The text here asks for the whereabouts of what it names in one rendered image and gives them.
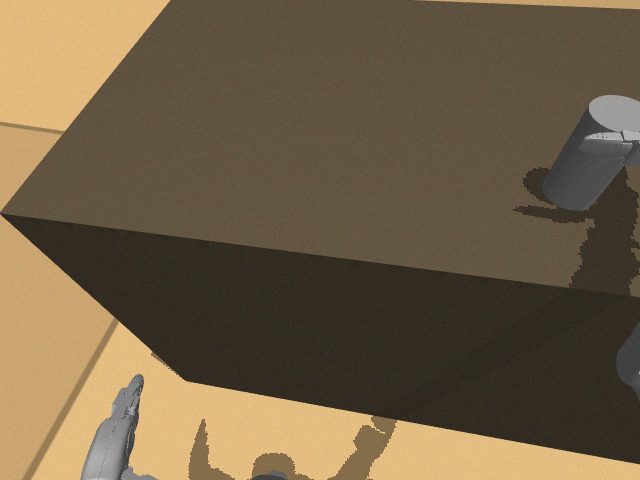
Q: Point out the left robot hand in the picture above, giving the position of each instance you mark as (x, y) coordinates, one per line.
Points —
(108, 456)

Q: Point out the right robot arm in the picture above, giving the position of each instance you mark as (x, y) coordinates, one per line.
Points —
(628, 361)

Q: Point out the right robot hand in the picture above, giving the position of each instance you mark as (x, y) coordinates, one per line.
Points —
(614, 145)

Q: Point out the can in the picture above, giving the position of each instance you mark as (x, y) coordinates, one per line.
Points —
(577, 179)

